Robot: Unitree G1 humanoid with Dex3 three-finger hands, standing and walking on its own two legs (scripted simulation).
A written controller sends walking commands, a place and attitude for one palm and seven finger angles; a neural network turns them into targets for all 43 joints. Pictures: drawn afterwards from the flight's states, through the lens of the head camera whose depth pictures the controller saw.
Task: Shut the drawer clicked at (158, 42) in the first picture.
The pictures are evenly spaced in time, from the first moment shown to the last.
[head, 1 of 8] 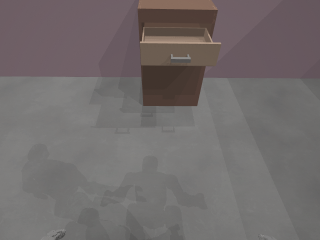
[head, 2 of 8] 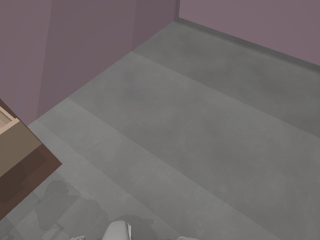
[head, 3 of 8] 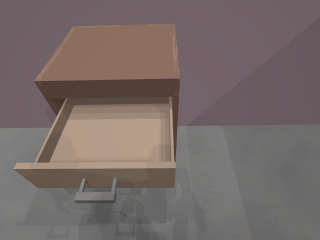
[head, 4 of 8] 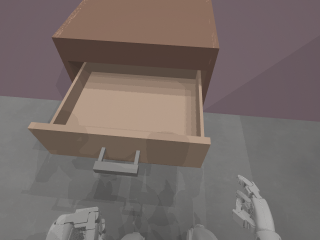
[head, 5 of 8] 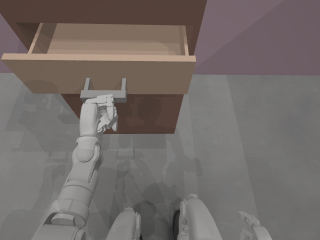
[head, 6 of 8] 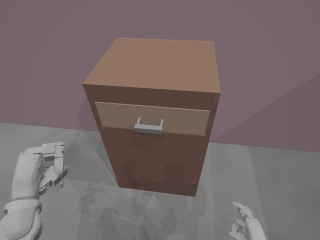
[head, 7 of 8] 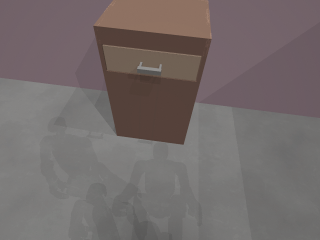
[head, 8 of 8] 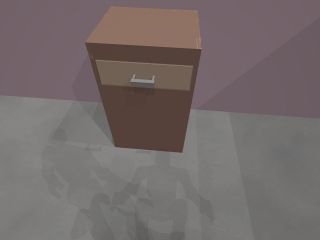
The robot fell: no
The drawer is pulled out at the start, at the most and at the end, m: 0.29 0.29 0.00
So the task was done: yes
